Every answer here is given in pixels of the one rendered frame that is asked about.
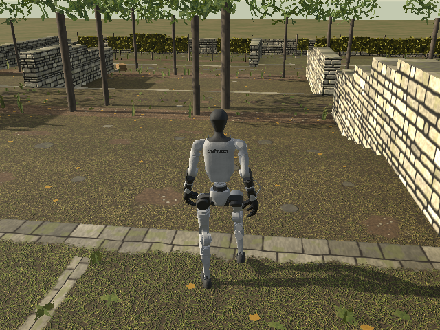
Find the robot left forearm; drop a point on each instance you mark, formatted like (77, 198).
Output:
(188, 183)

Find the robot right forearm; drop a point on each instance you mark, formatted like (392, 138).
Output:
(249, 186)

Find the left robot upper arm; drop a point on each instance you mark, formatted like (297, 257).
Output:
(194, 157)

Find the robot torso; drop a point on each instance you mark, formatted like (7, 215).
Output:
(219, 166)

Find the robot left shin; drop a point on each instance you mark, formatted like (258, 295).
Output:
(205, 256)

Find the right robot hand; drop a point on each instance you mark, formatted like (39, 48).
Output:
(254, 206)

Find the right robot upper arm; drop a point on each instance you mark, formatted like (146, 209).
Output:
(243, 157)

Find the left robot hand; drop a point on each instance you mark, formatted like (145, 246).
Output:
(190, 195)

